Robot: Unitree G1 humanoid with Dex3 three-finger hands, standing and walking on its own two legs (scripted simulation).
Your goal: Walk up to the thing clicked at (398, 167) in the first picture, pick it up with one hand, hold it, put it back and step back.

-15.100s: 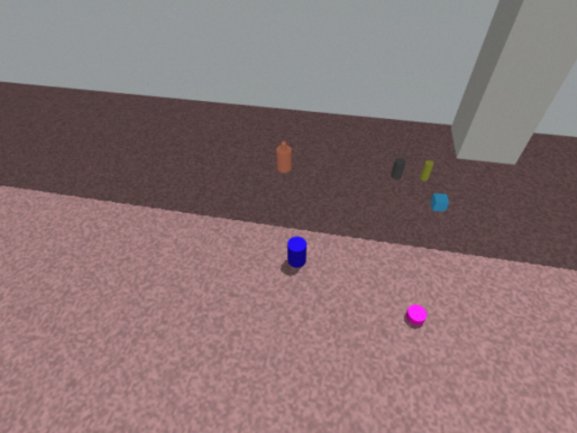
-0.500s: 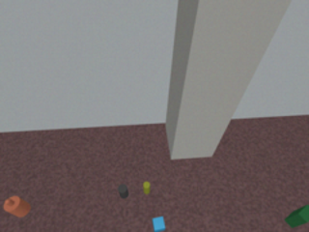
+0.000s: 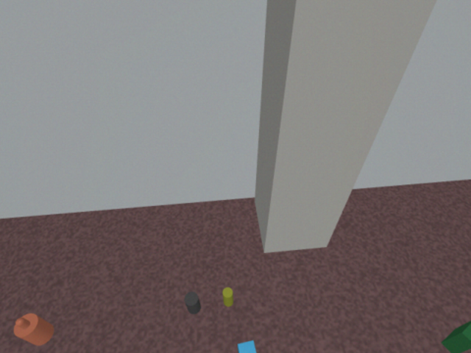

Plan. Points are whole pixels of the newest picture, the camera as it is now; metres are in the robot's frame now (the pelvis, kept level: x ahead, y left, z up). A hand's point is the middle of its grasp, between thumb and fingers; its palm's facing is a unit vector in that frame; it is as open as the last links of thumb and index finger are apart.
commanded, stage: walk up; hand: left
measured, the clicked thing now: (192, 303) +0.46 +0.21 -0.73
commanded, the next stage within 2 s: stand in 0.42 s
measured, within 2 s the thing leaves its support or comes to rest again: neither
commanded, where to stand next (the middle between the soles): +0.06 -0.01 m, yaw -2 degrees
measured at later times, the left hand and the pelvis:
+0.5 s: hand out of the picture +0.08 +0.25 -0.16, palm faces -0.02 -0.95 -0.32, open 7.4 cm; pelvis +0.01 +0.00 +0.00, yaw +1 degrees
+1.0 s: hand out of the picture +0.11 +0.25 -0.16, palm faces -0.02 -0.94 -0.33, open 7.4 cm; pelvis +0.03 +0.00 +0.00, yaw +0 degrees
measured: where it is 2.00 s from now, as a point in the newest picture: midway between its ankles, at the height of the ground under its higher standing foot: outside the picture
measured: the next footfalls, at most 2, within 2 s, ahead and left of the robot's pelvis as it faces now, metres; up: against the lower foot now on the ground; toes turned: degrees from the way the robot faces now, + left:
none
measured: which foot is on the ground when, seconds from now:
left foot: down 0.00-1.00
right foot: down 0.00-1.00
